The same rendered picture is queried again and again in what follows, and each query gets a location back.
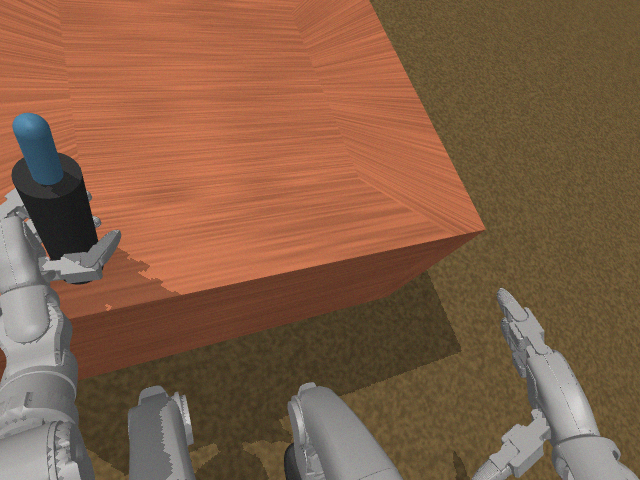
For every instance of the left robot hand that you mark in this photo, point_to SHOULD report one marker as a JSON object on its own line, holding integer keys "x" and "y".
{"x": 23, "y": 259}

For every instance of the bottle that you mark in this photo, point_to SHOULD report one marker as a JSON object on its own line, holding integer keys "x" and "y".
{"x": 52, "y": 189}

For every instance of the right robot arm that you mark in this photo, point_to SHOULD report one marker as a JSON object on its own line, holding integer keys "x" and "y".
{"x": 589, "y": 457}

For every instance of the right robot foot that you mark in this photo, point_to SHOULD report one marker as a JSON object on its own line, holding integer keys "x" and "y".
{"x": 290, "y": 465}

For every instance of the right robot hand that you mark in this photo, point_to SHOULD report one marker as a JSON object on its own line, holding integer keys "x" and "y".
{"x": 560, "y": 407}

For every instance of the left robot arm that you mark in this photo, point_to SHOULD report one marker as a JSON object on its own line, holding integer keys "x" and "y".
{"x": 39, "y": 434}

